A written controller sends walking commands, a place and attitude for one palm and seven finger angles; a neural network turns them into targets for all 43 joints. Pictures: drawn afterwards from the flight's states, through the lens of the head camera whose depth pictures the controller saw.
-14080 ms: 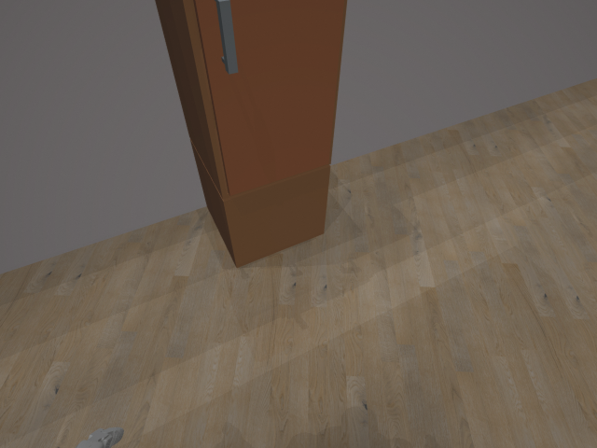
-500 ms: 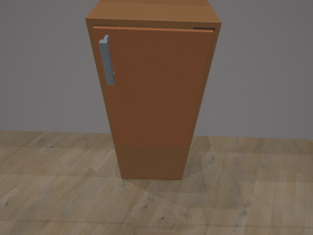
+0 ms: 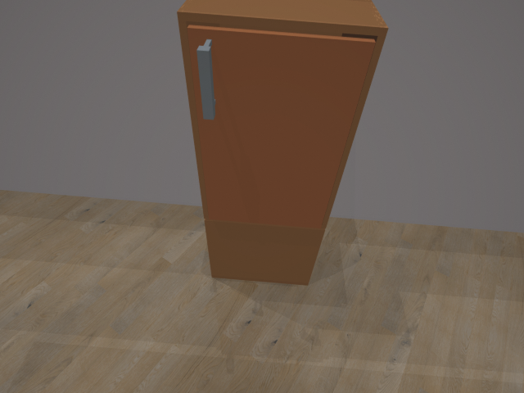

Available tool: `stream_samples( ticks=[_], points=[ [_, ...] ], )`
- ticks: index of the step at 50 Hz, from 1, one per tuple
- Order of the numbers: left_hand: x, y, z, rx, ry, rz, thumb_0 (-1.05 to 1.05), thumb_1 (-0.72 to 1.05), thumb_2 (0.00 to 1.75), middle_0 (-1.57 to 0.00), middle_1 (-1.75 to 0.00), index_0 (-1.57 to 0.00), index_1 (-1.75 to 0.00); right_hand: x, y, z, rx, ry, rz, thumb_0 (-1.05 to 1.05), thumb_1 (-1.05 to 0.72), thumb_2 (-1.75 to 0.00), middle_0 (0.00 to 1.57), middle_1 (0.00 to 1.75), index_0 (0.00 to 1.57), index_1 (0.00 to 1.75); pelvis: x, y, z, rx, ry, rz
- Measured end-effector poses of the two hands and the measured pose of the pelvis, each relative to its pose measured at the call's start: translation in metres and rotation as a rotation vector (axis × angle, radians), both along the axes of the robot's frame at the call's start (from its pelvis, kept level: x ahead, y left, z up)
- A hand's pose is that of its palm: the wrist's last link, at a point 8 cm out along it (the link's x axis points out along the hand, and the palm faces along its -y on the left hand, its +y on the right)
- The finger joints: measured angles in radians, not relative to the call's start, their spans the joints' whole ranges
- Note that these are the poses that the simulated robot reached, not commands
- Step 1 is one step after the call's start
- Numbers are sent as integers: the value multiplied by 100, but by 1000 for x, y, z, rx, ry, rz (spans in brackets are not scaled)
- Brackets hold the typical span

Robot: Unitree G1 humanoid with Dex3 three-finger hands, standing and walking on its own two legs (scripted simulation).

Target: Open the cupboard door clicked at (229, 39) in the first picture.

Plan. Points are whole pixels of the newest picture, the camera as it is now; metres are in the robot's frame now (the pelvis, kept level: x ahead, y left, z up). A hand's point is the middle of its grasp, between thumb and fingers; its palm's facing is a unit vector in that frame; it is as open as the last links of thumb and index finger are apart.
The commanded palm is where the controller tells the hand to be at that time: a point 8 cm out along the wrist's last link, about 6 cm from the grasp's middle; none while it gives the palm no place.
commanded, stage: come to a stop and stand still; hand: left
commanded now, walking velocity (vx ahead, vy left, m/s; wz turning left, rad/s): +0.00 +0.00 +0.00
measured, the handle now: (208, 80) +0.67 +0.16 +0.16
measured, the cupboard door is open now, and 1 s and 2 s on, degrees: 0 0 0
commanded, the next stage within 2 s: look again from close up in 0.78 s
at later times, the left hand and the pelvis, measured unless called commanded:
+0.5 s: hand out of the picture -0.06 +0.20 -0.17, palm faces +0.00 -0.98 -0.20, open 7.3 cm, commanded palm none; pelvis -0.06 +0.03 +0.01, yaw -2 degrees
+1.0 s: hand out of the picture -0.12 +0.17 -0.17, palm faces +0.00 -0.99 -0.12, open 7.3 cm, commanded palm none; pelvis -0.08 +0.03 +0.01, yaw -3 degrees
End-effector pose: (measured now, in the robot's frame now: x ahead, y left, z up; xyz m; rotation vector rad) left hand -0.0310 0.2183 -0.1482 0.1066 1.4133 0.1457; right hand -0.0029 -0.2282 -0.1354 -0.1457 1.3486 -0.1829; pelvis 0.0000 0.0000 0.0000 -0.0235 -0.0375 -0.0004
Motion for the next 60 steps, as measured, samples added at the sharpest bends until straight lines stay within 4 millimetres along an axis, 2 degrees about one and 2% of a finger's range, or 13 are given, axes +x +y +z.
stream_samples(
  ticks=[4,8,12,16,21,30,32,35,44,60],
  points=[
    [-12,4,-12,-12,28,11,1,91,90,-20,-30,-20,-29,-15,5,-3,-16,-8,-34,0,-91,-90,20,30,20,30,-10,6,-6,-9,-10,5],
    [9,16,-31,-23,-23,-16,1,91,90,-20,-30,-20,-29,-50,17,-8,-41,-8,-89,0,-91,-90,20,30,20,30,-18,16,-17,-19,-9,-1],
    [36,23,-19,-19,-139,-28,1,92,90,-20,-30,-20,-29,-82,37,-4,-19,67,-89,0,-91,-90,20,30,20,30,-30,24,-10,-9,-1,-7],
    [36,34,-2,1,-186,-18,1,94,90,-20,-30,-20,-29,-87,53,1,17,85,-64,1,-91,-90,20,30,20,30,-40,29,1,-13,32,0],
    [4,37,8,16,-102,-39,1,93,90,-20,-30,-20,-29,-77,59,1,36,33,-68,1,-91,-90,21,30,20,30,-50,32,7,-4,58,-13],
    [-91,26,12,38,101,-7,0,92,90,-20,-30,-20,-29,-107,34,-5,35,78,-93,2,-93,-90,21,30,20,30,-70,26,5,14,31,-34],
    [-105,21,8,24,130,-1,1,92,90,-20,-30,-20,-29,-112,32,-5,26,87,-94,2,-92,-90,20,30,20,30,-69,25,3,1,24,-37],
    [-113,13,2,-10,153,-6,1,91,90,-20,-30,-20,-29,-115,34,-3,13,97,-92,1,-92,-90,20,30,20,30,-70,24,2,5,14,-37],
    [-99,-6,3,-66,107,-25,1,91,90,-20,-30,-20,-29,-107,50,-2,38,94,-61,1,-91,-90,20,30,20,30,-77,28,5,20,35,-44],
    [-74,8,9,7,49,-52,0,91,90,-20,-30,-20,-29,-91,34,-7,40,42,-65,1,-93,-90,20,30,20,30,-71,20,6,32,30,-53]
  ],
)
